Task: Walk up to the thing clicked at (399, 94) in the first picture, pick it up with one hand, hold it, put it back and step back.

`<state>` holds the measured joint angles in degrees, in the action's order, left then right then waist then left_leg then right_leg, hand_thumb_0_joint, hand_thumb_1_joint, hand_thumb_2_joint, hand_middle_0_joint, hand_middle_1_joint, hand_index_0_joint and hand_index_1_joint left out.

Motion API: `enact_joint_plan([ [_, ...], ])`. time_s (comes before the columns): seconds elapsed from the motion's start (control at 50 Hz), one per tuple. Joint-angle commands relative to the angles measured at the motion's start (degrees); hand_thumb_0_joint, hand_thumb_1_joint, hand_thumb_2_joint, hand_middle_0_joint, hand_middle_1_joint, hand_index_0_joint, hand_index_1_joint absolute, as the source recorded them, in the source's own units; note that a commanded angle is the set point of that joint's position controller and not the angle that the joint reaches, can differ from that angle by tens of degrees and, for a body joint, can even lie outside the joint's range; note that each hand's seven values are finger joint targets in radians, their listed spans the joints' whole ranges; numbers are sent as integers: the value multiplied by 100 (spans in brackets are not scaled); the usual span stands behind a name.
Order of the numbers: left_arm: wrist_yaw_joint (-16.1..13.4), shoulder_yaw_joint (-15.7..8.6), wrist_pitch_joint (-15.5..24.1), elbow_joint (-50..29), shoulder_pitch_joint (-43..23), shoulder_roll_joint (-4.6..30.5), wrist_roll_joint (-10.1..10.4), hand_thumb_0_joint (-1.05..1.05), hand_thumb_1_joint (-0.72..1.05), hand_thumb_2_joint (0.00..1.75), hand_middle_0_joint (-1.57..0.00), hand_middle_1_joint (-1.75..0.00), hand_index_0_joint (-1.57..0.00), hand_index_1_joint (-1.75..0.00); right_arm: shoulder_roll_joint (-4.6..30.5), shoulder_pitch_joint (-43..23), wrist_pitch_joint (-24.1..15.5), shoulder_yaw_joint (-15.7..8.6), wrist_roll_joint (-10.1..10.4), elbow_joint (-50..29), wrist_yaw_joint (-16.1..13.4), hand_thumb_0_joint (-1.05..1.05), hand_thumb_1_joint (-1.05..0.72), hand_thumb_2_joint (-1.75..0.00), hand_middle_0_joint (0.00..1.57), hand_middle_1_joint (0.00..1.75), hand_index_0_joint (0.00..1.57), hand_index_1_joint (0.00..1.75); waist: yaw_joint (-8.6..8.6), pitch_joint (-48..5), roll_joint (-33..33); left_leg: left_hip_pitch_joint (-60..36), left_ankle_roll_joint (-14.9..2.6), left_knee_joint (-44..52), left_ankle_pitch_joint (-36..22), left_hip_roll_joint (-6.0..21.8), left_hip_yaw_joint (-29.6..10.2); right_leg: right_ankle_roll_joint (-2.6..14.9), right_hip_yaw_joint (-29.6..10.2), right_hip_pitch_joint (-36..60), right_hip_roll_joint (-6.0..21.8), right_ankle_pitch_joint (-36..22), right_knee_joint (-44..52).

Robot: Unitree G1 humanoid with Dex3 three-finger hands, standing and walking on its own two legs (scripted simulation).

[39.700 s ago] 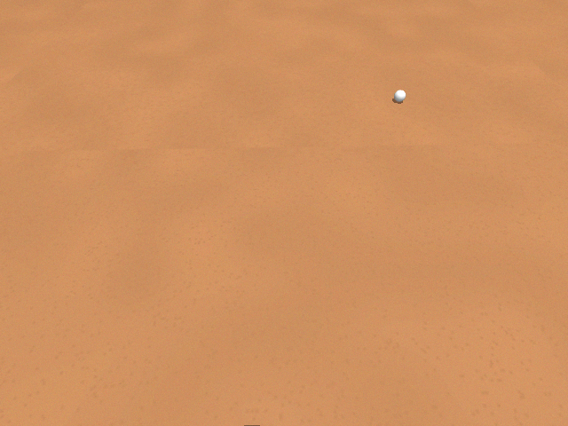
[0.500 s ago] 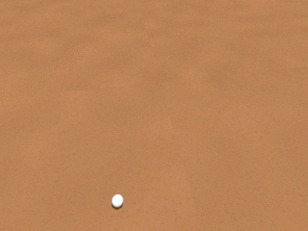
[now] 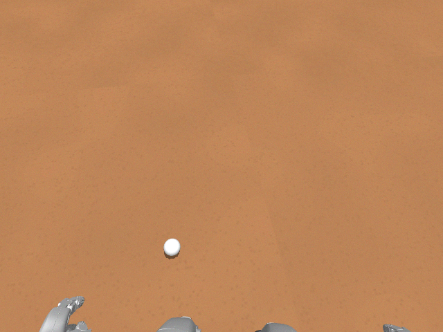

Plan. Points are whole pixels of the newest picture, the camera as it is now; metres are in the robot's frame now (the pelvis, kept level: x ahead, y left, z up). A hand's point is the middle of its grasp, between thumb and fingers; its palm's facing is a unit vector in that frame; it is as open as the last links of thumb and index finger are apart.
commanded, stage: step back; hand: left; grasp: from above
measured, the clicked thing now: (172, 247) +0.47 +0.22 -0.73
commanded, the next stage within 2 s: none
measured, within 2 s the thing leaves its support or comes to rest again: neither
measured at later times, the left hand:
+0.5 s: hand out of the picture +0.01 +0.28 -0.16, palm faces -0.09 -0.91 -0.41, open 7.4 cm
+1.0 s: hand out of the picture -0.11 +0.31 -0.15, palm faces +0.01 -0.93 -0.38, open 7.4 cm
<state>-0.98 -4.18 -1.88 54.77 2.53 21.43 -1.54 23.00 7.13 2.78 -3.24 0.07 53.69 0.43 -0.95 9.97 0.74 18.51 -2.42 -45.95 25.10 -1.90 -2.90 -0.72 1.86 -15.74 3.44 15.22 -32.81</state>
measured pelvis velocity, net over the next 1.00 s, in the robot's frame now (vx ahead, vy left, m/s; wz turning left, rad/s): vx -0.23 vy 0.04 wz -0.01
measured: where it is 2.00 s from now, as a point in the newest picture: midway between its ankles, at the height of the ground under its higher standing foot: outside the picture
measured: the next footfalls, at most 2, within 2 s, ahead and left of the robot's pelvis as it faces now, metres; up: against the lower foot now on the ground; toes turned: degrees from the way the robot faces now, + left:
right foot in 0.48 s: -0.09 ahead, -0.10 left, +0.00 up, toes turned -2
left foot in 0.84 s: -0.16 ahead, +0.14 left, +0.00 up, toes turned -2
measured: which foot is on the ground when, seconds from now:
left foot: down 0.00-0.50, up 0.52-0.82, down 0.84-1.00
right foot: down 0.00-0.06, up 0.08-0.46, down 0.48-0.86, up 0.88-1.00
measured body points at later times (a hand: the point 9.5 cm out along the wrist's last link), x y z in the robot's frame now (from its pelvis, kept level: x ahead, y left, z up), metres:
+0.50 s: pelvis -0.10 +0.01 -0.01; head -0.04 +0.00 +0.43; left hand +0.01 +0.33 -0.13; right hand +0.00 -0.30 -0.14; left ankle -0.01 +0.13 -0.73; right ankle -0.13 -0.10 -0.73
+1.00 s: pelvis -0.23 +0.04 +0.00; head -0.18 +0.07 +0.44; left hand -0.11 +0.36 -0.13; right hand -0.14 -0.27 -0.11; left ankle -0.20 +0.14 -0.73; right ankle -0.25 -0.11 -0.64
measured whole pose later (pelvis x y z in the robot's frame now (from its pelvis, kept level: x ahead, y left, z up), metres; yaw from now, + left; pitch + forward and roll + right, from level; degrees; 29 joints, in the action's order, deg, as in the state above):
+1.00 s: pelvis -0.23 +0.04 +0.00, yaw -1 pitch -3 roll -1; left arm -1.7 -4.9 -3.5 46.8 7.7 22.9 -0.3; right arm 20.2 8.7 1.6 -1.5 -1.7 49.5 -0.2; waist 0.2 9.9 2.1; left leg 16.1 -2.0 -34.4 15.7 -0.5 -1.4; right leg 0.9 -8.9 -27.7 -6.8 29.9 -69.2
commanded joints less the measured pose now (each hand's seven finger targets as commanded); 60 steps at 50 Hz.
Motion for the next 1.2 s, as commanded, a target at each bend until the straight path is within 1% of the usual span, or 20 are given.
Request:
enact_joint_plan([
  [0.0, -39, -218, -32, -765, -177, 1227, 117, 0, 90, 90, -20, -30, -20, -30, 893, 651, -135, -354, -196, -234, -53, 0, -90, -90, 20, 30, 20, 30, -84, -1073, 268, -640, 24, 2185, -2456, 247, -9, 687, -624, 288, 654, -1906, -659],
  [0.02, -45, -174, -71, -856, 46, 933, 200, 0, 90, 90, -20, -30, -20, -30, 1429, 496, -189, -482, -317, -428, -76, 0, -90, -90, 20, 30, 20, 30, 28, -1186, -933, -921, -337, 2412, -4030, 1441, -1690, 309, -370, -377, -281, -381, -1625],
  [0.04, -107, -211, -116, -848, -3, 935, 189, 0, 90, 90, -20, -30, -20, -30, 1862, 375, -225, -511, -221, -485, -61, 0, -90, -90, 20, 30, 20, 30, -50, -1225, -1361, -770, -1018, 2417, -4945, 2063, -2324, 262, -836, -699, -953, 2257, -2495],
  [0.06, -175, -232, -128, -791, -104, 1067, 128, 0, 90, 90, -20, -30, -20, -30, 1922, 395, -233, -546, -194, -496, -75, 0, -90, -90, 20, 30, 20, 30, -209, -1276, -1293, -477, -1178, 2482, -4572, 2175, -2660, 266, -1373, -642, -1011, 2553, -3171],
  [0.12, -173, -227, -121, -634, 287, 1115, 222, 0, 90, 90, -20, -30, -20, -30, 1316, -180, -252, -374, -185, -664, -185, 0, -90, -90, 20, 30, 20, 30, 199, -1293, -921, -1018, -911, 1929, -4444, 1465, -1198, 257, -1422, -1217, -948, 1575, -3869],
  [0.28, -90, -275, -24, -865, 366, 1084, 116, 0, 90, 90, -20, -30, -20, -30, 1294, 451, -243, -382, -145, -807, -263, 0, -90, -90, 20, 30, 20, 30, -171, -1219, -827, -1749, -1360, 1784, -4600, 1788, -1259, -49, -924, -1095, -708, 1674, -2504],
  [0.42, 26, -336, 82, -503, 1502, 927, 27, 0, 90, 90, -20, -30, -20, -30, 1349, -116, -144, -330, -60, -958, -195, 0, -90, -90, 20, 30, 20, 30, 279, -1648, -925, -523, -658, 1374, -2787, 1394, -866, 315, -245, 831, -404, -79, 658],
  [0.46, 15, -481, 172, -737, 1227, 1614, -70, 0, 90, 90, -20, -30, -20, -30, 867, -29, -124, -163, 22, -1009, -165, 0, -90, -90, 20, 30, 20, 30, 122, -1167, 1005, 1232, 81, 119, -282, 106, -144, 879, -2597, 1085, 1084, -474, 1332],
  [0.48, 25, -558, 163, -920, 923, 2101, -46, 0, 90, 90, -20, -30, -20, -30, 949, -313, -83, -239, -6, -1006, -240, 0, -90, -90, 20, 30, 20, 30, 392, -851, 1455, 1018, 220, -1316, 1140, -426, -321, 1869, -3399, -115, 2026, -1174, 1550],
  [0.5, 0, -527, 198, -1071, 625, 1899, -39, 0, 90, 90, -20, -30, -20, -30, 1073, -155, -56, -273, -30, -875, -247, 0, -90, -90, 20, 30, 20, 30, 258, -605, 1084, 831, 259, -2127, 986, -368, -776, 1907, -3292, -501, 2004, -1486, 1501],
  [0.56, -60, -410, 194, -1244, 63, 1346, -18, 0, 90, 90, -20, -30, -20, -30, 980, 362, -117, -205, 54, -654, -237, 0, -90, -90, 20, 30, 20, 30, -104, -715, 724, 878, 248, -2339, 240, -635, -686, 1190, -1419, 29, 882, -2615, 917],
  [0.64, -109, -391, 168, -1307, 695, 1220, -41, 0, 90, 90, -20, -30, -20, -30, 990, 187, -133, -164, -9, -786, -251, 0, -90, -90, 20, 30, 20, 30, 335, -966, 630, 1156, 394, -1646, 522, -427, -476, 1381, -1447, 1145, 1042, -3074, 578],
  [0.74, -132, -383, 99, -1437, 686, 1421, 2, 0, 90, 90, -20, -30, -20, -30, 926, 458, -169, -208, -75, -798, -202, 0, -90, -90, 20, 30, 20, 30, 250, -1244, 1107, 367, 222, 456, 397, 70, -42, 1315, -1582, 1278, 1200, -3277, 233],
  [0.8, -60, -272, 6, -1545, 491, 1289, 95, 0, 90, 90, -20, -30, -20, -30, 1011, 872, -261, -319, -153, -613, -166, 0, -90, -90, 20, 30, 20, 30, -14, -1425, 514, -837, 57, 2220, -1714, 230, -92, 736, -1189, 368, 693, -2083, -443],
  [0.82, -45, -227, -15, -1580, 725, 1044, 121, 0, 90, 90, -20, -30, -20, -30, 1468, 700, -279, -430, -258, -722, -163, 0, -90, -90, 20, 30, 20, 30, 91, -1427, -607, -1310, -347, 2397, -2605, 1385, -1635, 379, -847, -674, -44, -583, -1293],
  [0.84, -116, -311, -14, -1592, 369, 1145, 148, 0, 90, 90, -20, -30, -20, -30, 2022, 420, -264, -491, -189, -847, -93, 0, -90, -90, 20, 30, 20, 30, -131, -1235, -1519, -552, -1248, 2612, -3564, 2351, -2639, 182, -598, -920, -927, 2245, -2417],
  [0.86, -174, -382, -36, -1478, 157, 1249, 56, 0, 90, 90, -20, -30, -20, -30, 1952, 446, -287, -509, -198, -812, -118, 0, -90, -90, 20, 30, 20, 30, -267, -1082, -1116, -1, -1546, 2662, -3331, 2512, -2933, 202, -1270, -765, -939, 2410, -3433],
  [0.92, -150, -351, -57, -1217, 807, 1111, 166, 0, 90, 90, -20, -30, -20, -30, 1334, -268, -280, -314, -212, -938, -203, 0, -90, -90, 20, 30, 20, 30, 299, -863, -695, -399, -1010, 2295, -3632, 1681, -1221, 252, -1417, -1283, -986, 1518, -4243],
  [1.08, -31, -353, -10, -1211, 897, 1055, 76, 0, 90, 90, -20, -30, -20, -30, 1237, 270, -266, -359, -175, -998, -224, 0, -90, -90, 20, 30, 20, 30, -141, -1209, -963, -1496, -1266, 2074, -3289, 1674, -1007, -160, -889, -1086, -707, 1416, -2585],
  [1.18, 55, -386, 28, -814, 1714, 1065, 66, 0, 90, 90, -20, -30, -20, -30, 1508, -133, -126, -415, -162, -1158, -181, 0, -90, -90, 20, 30, 20, 30, 179, -1630, -1372, -729, -881, 1924, -2247, 1577, -897, 108, -216, 349, -407, 787, -125],
])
